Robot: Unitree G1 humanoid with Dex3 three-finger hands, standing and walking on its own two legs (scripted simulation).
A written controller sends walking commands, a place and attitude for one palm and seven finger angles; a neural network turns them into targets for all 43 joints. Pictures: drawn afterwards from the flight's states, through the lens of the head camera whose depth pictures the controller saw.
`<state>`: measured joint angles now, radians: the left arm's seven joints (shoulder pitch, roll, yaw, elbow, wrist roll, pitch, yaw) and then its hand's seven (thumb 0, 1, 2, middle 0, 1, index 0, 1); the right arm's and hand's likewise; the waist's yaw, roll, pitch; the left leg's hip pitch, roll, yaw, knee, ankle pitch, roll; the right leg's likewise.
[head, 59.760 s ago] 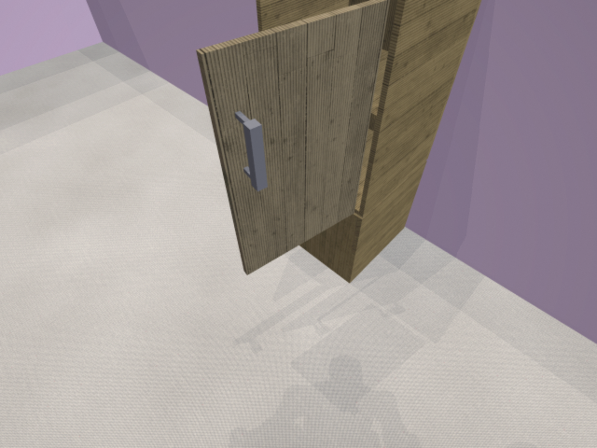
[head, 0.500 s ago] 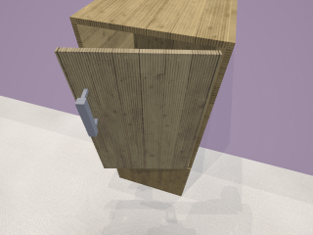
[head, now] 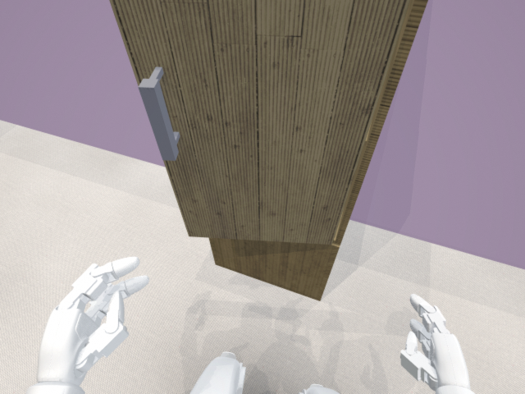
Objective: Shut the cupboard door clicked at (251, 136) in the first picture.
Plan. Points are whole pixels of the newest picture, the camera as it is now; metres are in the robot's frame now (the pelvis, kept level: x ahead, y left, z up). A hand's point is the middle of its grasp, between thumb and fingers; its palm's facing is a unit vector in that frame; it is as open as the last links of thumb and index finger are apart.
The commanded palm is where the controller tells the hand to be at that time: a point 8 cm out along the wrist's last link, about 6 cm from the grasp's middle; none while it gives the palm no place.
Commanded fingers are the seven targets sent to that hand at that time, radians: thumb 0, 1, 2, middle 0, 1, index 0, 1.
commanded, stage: raise the hand and make a fist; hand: left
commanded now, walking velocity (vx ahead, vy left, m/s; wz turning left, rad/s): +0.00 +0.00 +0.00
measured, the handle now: (164, 115) +0.49 +0.22 +0.16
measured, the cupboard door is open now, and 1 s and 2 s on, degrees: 17 17 17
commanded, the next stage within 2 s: bring the fist close to the handle in 1.40 s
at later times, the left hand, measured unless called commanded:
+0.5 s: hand (107, 276) +0.23 +0.23 +0.11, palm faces +0.04 -1.00 -0.04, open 3.5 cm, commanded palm +0.20 +0.27 +0.12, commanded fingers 0.00 0.90 0.90 -1.13 -1.32 -1.13 -1.32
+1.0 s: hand (92, 245) +0.25 +0.23 +0.16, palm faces +0.06 -1.00 -0.06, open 3.1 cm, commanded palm +0.22 +0.27 +0.16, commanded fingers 0.00 0.90 0.90 -1.30 -1.50 -1.30 -1.50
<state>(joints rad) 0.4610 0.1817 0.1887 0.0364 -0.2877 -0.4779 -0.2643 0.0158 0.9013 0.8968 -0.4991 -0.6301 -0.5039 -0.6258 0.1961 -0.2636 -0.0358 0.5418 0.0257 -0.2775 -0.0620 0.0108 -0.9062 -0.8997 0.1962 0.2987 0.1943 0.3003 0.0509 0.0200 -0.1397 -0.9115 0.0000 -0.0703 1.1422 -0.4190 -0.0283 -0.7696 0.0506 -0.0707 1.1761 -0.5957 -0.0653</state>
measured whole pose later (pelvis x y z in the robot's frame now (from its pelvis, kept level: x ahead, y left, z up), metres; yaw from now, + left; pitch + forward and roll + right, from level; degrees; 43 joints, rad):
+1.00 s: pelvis +0.02 +0.03 +0.05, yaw +0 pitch +4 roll -2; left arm 0.34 0.26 0.17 -0.18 -0.28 -0.14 -0.17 0.01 0.90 0.90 -1.29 -1.49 -1.29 -1.48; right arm 0.27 -0.24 0.07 0.54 0.04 -0.23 -0.06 0.01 -0.90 -0.90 0.20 0.30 0.20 0.30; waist 0.02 0.06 -0.08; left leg -0.60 -0.01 -0.05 0.85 -0.33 0.02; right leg -0.44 0.03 -0.04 0.82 -0.46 -0.01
